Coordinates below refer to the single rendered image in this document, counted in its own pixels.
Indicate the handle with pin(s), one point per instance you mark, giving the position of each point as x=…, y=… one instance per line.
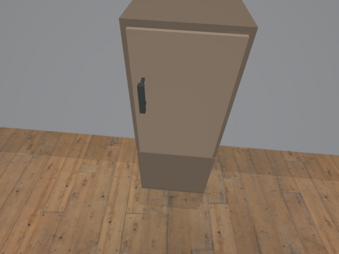
x=141, y=96

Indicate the cupboard door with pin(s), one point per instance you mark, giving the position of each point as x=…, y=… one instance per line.
x=189, y=80

